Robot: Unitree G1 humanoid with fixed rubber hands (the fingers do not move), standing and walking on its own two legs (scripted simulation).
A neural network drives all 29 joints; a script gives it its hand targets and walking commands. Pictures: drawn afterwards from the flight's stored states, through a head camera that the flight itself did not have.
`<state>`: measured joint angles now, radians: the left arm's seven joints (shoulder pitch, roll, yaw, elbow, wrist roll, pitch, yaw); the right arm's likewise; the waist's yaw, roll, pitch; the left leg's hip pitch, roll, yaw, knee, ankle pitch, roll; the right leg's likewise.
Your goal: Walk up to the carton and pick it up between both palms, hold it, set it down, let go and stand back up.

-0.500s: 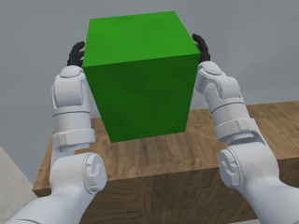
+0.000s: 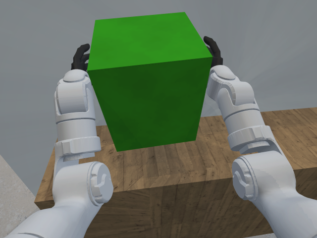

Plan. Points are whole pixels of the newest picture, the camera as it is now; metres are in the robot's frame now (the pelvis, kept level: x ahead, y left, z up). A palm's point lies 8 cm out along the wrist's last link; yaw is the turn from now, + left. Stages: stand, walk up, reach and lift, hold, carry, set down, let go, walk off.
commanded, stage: hold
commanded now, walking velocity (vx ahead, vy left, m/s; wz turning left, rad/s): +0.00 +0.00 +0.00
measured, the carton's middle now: (149, 84) +0.40 -0.02 +0.23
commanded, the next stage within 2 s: set down in 0.36 s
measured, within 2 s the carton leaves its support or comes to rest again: neither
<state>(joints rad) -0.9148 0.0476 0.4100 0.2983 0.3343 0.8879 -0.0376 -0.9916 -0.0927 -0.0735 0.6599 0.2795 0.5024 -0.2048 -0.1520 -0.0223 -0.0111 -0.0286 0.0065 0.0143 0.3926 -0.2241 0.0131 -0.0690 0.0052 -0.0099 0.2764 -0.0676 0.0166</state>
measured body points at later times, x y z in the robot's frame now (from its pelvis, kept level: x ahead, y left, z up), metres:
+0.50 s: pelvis +0.00 +0.00 +0.00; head -0.06 +0.02 +0.44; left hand +0.40 +0.13 +0.27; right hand +0.38 -0.17 +0.28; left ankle +0.01 +0.11 -0.75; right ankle +0.06 -0.13 -0.75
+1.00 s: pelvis +0.04 +0.01 +0.00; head -0.01 +0.03 +0.45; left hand +0.46 +0.14 +0.24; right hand +0.42 -0.16 +0.24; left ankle +0.01 +0.11 -0.75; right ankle +0.06 -0.13 -0.75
